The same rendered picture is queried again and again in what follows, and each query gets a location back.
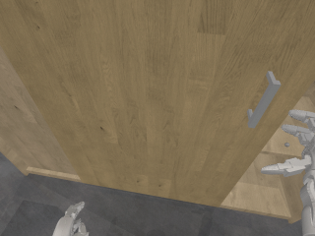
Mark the robot right forearm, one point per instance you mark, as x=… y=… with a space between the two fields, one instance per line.
x=307 y=195

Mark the robot left hand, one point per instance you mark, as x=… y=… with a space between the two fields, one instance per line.
x=66 y=226

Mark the wardrobe door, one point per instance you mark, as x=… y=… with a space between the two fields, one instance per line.
x=23 y=127
x=151 y=96

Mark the handle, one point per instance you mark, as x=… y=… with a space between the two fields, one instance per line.
x=270 y=92

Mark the robot right hand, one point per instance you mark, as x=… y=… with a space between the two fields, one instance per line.
x=306 y=138

